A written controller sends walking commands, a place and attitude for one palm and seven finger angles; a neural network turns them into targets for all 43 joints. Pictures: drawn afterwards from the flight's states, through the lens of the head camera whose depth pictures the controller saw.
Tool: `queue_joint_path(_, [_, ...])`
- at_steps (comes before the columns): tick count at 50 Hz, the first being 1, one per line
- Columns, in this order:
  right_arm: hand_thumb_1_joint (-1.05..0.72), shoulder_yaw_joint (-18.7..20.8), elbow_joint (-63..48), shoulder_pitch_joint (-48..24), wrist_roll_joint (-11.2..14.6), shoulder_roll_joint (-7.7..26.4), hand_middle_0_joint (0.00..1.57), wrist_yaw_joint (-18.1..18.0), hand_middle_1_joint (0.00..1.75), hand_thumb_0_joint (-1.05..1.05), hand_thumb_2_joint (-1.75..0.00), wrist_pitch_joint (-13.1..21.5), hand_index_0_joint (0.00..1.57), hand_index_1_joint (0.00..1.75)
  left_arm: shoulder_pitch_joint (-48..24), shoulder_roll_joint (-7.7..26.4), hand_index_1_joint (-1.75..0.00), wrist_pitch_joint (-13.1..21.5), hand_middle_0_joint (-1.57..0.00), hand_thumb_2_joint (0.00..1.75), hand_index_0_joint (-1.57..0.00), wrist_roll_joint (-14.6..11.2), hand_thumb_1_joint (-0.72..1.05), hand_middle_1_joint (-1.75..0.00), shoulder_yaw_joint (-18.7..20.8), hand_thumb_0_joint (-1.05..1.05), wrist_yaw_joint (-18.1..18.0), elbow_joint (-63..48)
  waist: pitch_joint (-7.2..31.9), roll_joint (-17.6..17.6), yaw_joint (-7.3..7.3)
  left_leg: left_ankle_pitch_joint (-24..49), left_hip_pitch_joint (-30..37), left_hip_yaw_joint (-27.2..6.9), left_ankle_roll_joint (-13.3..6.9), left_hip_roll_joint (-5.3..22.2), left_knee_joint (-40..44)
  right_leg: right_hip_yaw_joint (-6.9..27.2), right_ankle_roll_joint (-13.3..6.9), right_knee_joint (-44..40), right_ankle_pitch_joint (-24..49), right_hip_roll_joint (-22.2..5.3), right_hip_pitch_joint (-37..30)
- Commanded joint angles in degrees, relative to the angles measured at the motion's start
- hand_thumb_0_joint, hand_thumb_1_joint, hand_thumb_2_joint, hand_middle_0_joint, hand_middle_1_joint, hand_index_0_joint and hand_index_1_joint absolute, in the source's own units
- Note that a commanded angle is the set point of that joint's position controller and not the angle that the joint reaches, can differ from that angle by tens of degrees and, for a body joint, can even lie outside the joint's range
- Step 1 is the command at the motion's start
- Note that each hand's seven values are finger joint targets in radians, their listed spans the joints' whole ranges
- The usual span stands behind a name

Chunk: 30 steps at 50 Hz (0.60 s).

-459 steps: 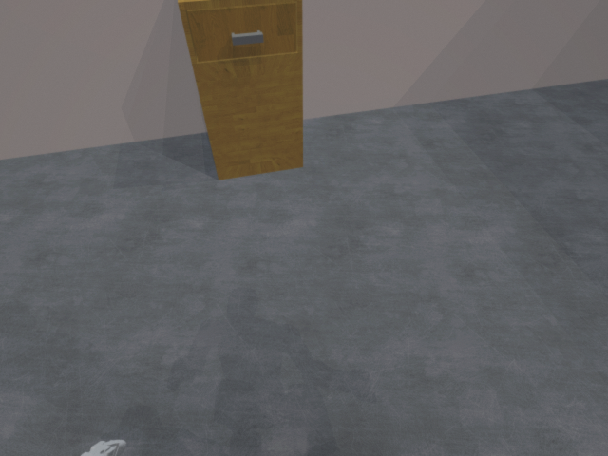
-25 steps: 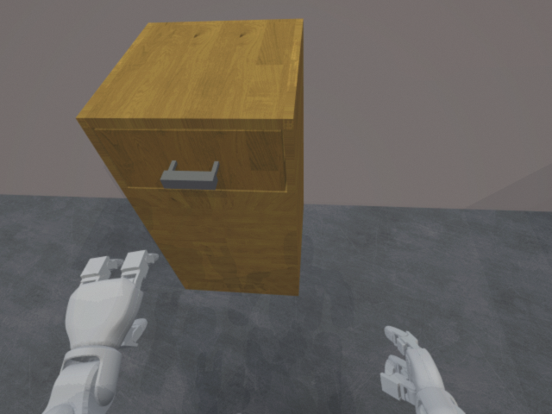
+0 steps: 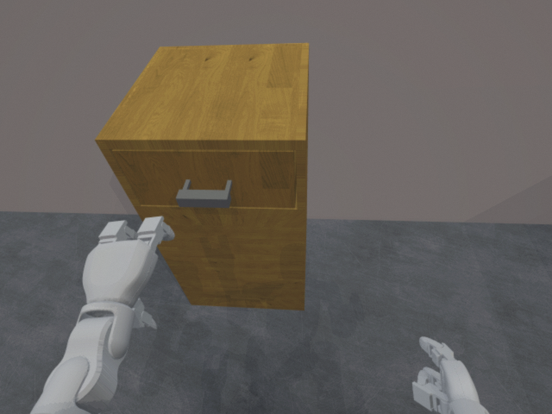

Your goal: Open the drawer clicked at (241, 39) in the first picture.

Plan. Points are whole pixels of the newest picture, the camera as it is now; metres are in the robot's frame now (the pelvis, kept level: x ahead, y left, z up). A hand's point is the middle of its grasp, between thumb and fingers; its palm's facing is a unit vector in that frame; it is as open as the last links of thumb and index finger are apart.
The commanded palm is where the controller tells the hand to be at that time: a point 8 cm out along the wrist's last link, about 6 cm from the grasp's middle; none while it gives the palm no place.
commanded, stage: raise the hand with hooked fingers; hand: left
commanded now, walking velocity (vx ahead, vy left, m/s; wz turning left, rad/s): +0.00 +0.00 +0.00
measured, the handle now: (206, 191) +0.56 +0.24 -0.06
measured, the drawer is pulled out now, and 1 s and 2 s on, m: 0.00 0.00 0.00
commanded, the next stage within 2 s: move the hooked fingers above the handle in 0.66 s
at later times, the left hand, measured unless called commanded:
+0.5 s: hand (135, 249) +0.31 +0.25 +0.08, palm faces +0.01 -0.08 -1.00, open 13.8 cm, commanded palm +0.28 +0.25 +0.14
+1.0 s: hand (151, 246) +0.32 +0.23 +0.07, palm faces -0.01 -0.05 -1.00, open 13.8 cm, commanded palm +0.32 +0.24 +0.12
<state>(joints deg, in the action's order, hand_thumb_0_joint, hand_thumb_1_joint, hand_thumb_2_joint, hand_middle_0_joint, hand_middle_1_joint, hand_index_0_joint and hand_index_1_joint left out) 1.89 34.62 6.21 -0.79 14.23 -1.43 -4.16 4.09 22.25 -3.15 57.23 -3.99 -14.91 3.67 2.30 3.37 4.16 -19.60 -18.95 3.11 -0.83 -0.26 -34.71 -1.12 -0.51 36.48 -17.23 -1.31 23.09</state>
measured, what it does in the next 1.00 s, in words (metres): stands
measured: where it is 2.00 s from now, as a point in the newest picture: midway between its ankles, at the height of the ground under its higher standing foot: outside the picture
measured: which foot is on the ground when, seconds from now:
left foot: down 0.00-1.00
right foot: down 0.00-1.00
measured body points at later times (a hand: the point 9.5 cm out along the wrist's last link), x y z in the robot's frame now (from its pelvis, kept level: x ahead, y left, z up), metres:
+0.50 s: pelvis +0.01 +0.01 +0.01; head +0.03 -0.02 +0.46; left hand +0.30 +0.25 +0.14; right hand +0.19 -0.22 -0.11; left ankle -0.02 +0.11 -0.73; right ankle +0.02 -0.11 -0.73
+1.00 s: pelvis +0.00 -0.01 +0.01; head +0.03 -0.04 +0.46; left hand +0.32 +0.23 +0.12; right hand +0.19 -0.23 -0.11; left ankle -0.02 +0.11 -0.73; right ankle +0.02 -0.11 -0.73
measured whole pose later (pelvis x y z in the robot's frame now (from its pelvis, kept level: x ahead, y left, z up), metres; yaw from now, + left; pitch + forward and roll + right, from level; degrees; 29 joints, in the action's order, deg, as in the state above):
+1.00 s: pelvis +0.00 -0.01 +0.01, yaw +1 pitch +3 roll +1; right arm 0.6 36.6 7.6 0.6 13.9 -2.3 -4.5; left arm -13.1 25.3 1.7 56.4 -5.1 -7.6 18.1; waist 0.9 3.7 4.4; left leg -15.9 -16.4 1.5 0.1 0.2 -28.8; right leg -2.7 -1.4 30.5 -14.1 -0.7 20.0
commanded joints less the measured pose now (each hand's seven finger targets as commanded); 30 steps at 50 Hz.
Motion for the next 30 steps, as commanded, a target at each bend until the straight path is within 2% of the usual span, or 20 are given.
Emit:
queue_joint_path(1, [-0.90,0.6,-8.9,-5.9,0.2,5.3,0.20,-0.3,0.30,0.00,-0.90,1.9,0.20,0.30,-16.0,11.4,-1.20,-1.1,-0.30,0.30,-0.30,0.3,-0.50,-1.20,5.9,0.00,1.4,-10.3,10.4,-1.9,0.49,16.1,3.9,-2.0,-0.5,-1.2,7.6,0.2,-2.1,-6.5,11.5,2.0,-10.0])
queue_joint_path(2, [-0.90,0.4,-8.7,-5.9,0.2,5.1,0.20,-0.3,0.30,0.00,-0.90,1.8,0.20,0.30,-17.6,11.7,-1.20,-1.0,-0.30,0.30,-0.30,0.5,-0.50,-1.20,5.6,0.00,2.1,-9.9,9.8,-2.0,0.49,15.8,4.3,-2.0,-0.4,-1.2,8.0,0.2,-2.2,-7.0,11.1,1.9,-10.2])
queue_joint_path(4, [-0.90,0.2,-8.5,-5.5,0.1,5.0,0.20,-0.4,0.30,0.00,-0.90,1.7,0.20,0.30,-19.8,11.9,-1.20,-0.7,-0.30,0.30,-0.30,0.5,-0.50,-1.20,5.4,0.00,3.3,-9.6,11.0,-2.1,0.50,16.8,5.6,-1.9,-0.5,-1.3,8.4,0.0,-2.1,-7.5,12.2,2.0,-11.2])
queue_joint_path(7, [-0.90,-0.2,-8.4,-5.4,0.2,4.9,0.20,-0.4,0.30,0.00,-0.90,1.7,0.20,0.30,-23.9,12.6,-1.20,0.1,-0.30,0.30,-0.30,0.1,-0.50,-1.20,5.2,0.00,4.9,-9.8,10.7,-0.8,0.19,17.5,6.6,-2.4,-0.3,-1.2,9.1,-0.2,-2.3,-8.3,12.2,2.1,-11.8])
queue_joint_path(10, [-0.90,-0.2,-7.9,-4.9,0.1,5.1,0.20,-0.4,0.30,0.00,-0.90,1.6,0.20,0.30,-26.3,13.9,-1.20,1.1,-0.30,0.30,-0.30,-0.1,-0.50,-1.20,5.8,0.00,6.1,-10.2,12.9,0.3,0.35,21.2,8.3,-2.6,-0.1,-1.1,9.2,-0.4,-2.4,-8.4,15.1,2.1,-13.2])
queue_joint_path(12, [-0.90,-0.3,-7.6,-4.8,0.3,5.1,0.20,-0.3,0.30,0.00,-0.90,1.5,0.20,0.30,-27.9,14.5,-1.20,1.3,-0.30,0.30,-0.30,-0.7,-0.50,-1.20,6.1,0.00,6.8,-9.5,12.8,-0.1,0.20,22.3,8.4,-2.9,0.1,-1.1,9.5,-0.5,-2.4,-8.8,15.7,2.1,-13.8])
queue_joint_path(15, [-0.90,0.1,-7.4,-3.9,0.4,5.5,0.20,-0.1,0.30,0.00,-0.90,1.2,0.20,0.30,-24.2,13.7,-1.20,1.5,-0.30,0.30,-0.30,-2.0,-0.50,-1.20,6.3,0.00,8.5,-6.4,12.0,-3.1,0.68,24.0,7.6,-2.6,0.0,-1.0,9.9,-0.6,-2.2,-9.2,18.0,2.1,-15.0])
queue_joint_path(18, [-0.90,0.5,-7.6,-3.6,0.5,6.0,0.20,0.5,0.30,0.00,-0.90,0.9,0.20,0.30,-21.9,13.3,-1.20,2.4,-0.30,0.30,-0.30,-2.8,-0.50,-1.20,6.4,0.00,9.7,-7.3,12.1,-3.6,0.83,25.6,7.2,-2.3,0.0,-0.9,9.9,-0.5,-2.1,-9.2,19.4,2.0,-15.4])
queue_joint_path(21, [-0.90,0.8,-8.0,-3.6,0.3,6.3,0.20,0.9,0.30,0.00,-0.90,1.0,0.20,0.30,-22.8,14.3,-1.20,4.0,-0.30,0.30,-0.30,-2.6,-0.50,-1.20,7.5,0.00,9.1,-11.1,14.2,-1.1,1.01,28.0,8.2,-2.9,0.3,-0.7,9.4,-0.3,-2.2,-8.8,20.2,2.0,-15.5])
queue_joint_path(26, [-0.90,1.4,-7.5,-3.0,0.4,6.3,0.20,0.9,0.30,0.00,-0.90,1.1,0.20,0.30,-23.2,16.4,-1.20,5.4,-0.30,0.30,-0.30,-2.2,-0.50,-1.20,10.4,0.00,5.9,-11.0,14.4,-1.8,1.30,24.9,7.6,-2.8,0.2,-0.9,9.5,-0.2,-2.2,-8.9,17.9,2.1,-14.8])
queue_joint_path(29, [-0.90,1.5,-6.9,-3.1,0.8,6.2,0.20,0.8,0.30,0.00,-0.90,1.2,0.20,0.30,-23.7,15.2,-1.20,5.0,-0.30,0.30,-0.30,-1.9,-0.50,-1.20,9.2,0.00,4.3,-10.0,13.5,-1.4,1.10,23.6,7.1,-2.2,0.1,-1.1,9.9,-0.2,-2.3,-8.9,17.2,1.9,-14.1])
queue_joint_path(30, [-0.90,1.6,-6.9,-3.3,0.8,6.2,0.20,0.8,0.30,0.00,-0.90,1.2,0.20,0.30,-23.9,15.2,-1.20,4.7,-0.30,0.30,-0.30,-1.8,-0.50,-1.20,9.0,0.00,4.0,-9.9,14.2,-0.2,1.21,23.1,7.2,-2.2,0.2,-1.2,9.9,-0.1,-2.3,-8.9,16.9,1.8,-14.2])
